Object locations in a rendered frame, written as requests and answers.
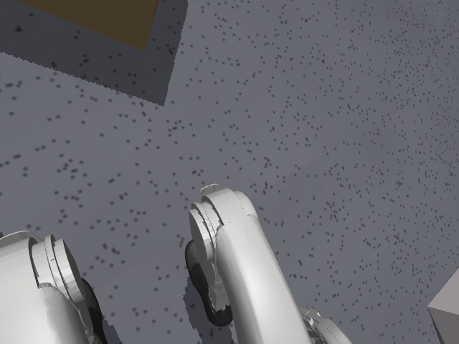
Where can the right robot foot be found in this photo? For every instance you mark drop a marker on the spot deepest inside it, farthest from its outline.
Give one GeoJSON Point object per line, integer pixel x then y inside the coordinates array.
{"type": "Point", "coordinates": [219, 318]}

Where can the right robot hand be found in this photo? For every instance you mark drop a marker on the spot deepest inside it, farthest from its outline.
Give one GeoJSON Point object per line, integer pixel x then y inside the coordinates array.
{"type": "Point", "coordinates": [326, 331]}

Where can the left robot foot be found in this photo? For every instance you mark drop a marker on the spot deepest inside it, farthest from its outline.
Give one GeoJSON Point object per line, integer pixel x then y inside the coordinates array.
{"type": "Point", "coordinates": [95, 313]}

